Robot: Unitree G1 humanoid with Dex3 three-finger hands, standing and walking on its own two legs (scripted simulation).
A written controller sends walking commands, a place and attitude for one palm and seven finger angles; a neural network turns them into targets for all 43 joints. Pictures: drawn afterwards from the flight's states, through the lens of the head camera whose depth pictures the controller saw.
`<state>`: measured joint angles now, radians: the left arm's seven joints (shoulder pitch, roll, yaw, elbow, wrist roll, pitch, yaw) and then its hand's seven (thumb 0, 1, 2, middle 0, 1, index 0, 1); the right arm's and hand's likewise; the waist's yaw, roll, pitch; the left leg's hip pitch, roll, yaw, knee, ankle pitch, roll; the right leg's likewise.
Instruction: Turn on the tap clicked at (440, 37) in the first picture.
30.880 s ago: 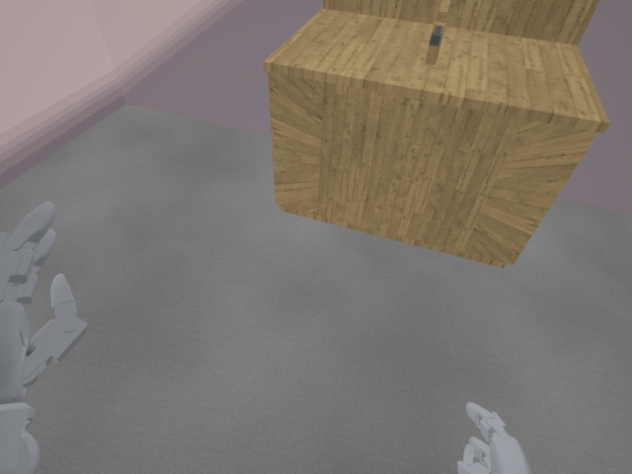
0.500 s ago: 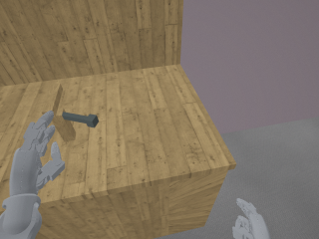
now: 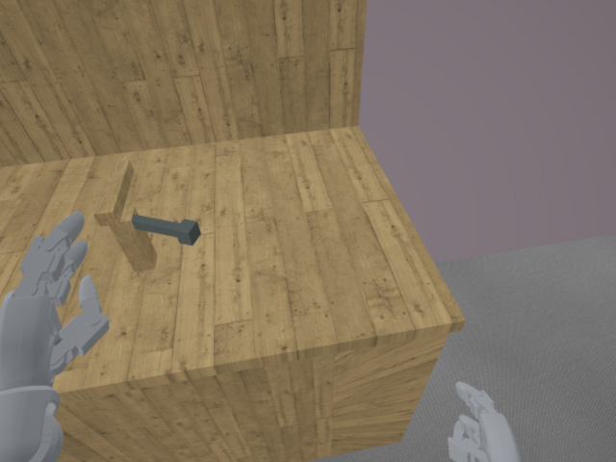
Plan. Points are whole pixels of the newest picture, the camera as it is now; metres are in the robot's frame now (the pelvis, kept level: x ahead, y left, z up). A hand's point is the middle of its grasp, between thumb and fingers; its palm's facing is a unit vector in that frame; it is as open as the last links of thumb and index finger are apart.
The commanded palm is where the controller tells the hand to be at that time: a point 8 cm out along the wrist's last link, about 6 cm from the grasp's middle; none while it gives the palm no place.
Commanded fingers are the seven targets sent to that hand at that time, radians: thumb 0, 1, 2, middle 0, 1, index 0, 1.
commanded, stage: step back with the hand held close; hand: left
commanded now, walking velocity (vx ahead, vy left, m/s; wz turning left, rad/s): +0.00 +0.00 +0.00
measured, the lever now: (188, 232) +0.42 +0.25 +0.07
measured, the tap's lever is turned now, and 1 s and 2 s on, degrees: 64 64 64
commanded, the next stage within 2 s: stop stepping back and stand still in 1.22 s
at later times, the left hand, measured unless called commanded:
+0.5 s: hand (64, 366) +0.15 +0.25 +0.15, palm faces +0.33 -0.83 -0.45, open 7.4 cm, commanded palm +0.11 +0.29 +0.17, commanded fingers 0.00 0.90 0.90 -0.20 -0.30 -0.20 -0.30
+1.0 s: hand out of the picture +0.08 +0.26 +0.15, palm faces +0.40 -0.83 -0.38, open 7.4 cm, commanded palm +0.02 +0.31 +0.17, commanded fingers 0.00 0.90 0.90 -0.20 -0.30 -0.20 -0.30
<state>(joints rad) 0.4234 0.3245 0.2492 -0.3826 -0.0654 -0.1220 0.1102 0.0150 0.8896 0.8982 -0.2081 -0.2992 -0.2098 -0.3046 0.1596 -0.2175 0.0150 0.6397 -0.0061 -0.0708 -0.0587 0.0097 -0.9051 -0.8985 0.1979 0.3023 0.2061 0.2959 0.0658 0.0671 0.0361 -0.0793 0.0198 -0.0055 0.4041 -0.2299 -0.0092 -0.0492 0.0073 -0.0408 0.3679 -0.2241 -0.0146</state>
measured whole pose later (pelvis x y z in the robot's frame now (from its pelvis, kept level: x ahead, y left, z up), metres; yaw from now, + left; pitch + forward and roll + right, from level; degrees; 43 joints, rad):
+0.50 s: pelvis -0.06 +0.02 -0.01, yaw -1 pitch +0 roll -1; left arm 0.52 0.39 0.33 -0.51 -0.06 -0.18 0.12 0.01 0.89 0.90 -0.21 -0.30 -0.21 -0.31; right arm 0.17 -0.23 -0.01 0.54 0.01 0.00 -0.08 0.01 -0.91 -0.90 0.20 0.30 0.20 0.30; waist 0.02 0.03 0.05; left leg -0.32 0.01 0.02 0.50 -0.17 0.01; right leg -0.30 0.00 -0.01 0.46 -0.16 0.01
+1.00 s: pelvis -0.13 +0.03 -0.03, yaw +2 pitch -2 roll -2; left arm 0.47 0.38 0.32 -0.56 -0.02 -0.19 0.17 0.01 0.89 0.90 -0.21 -0.30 -0.21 -0.31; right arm 0.19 -0.23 0.00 0.59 -0.01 -0.04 -0.06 0.01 -0.90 -0.90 0.20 0.30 0.21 0.30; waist -0.01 0.00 0.06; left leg -0.50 0.01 0.01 0.66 -0.23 0.04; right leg -0.47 0.00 -0.01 0.68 -0.25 0.01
